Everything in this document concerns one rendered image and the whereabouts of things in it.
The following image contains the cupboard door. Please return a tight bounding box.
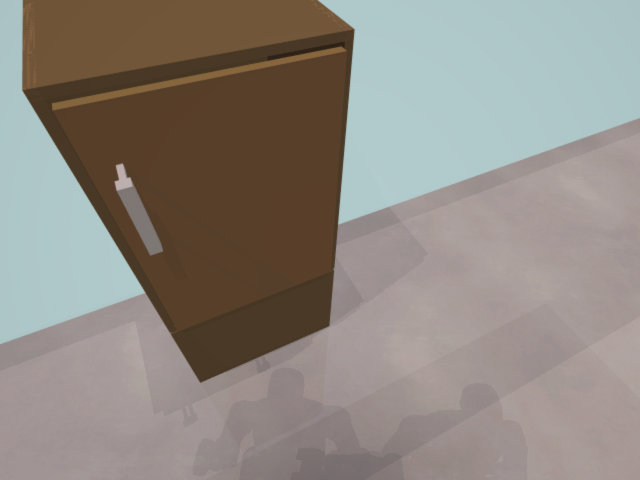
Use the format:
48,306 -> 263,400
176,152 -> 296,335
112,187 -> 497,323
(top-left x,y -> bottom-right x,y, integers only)
52,46 -> 347,331

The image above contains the handle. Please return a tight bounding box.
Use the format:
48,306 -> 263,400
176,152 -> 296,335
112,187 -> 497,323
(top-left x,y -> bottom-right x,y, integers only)
115,163 -> 163,256

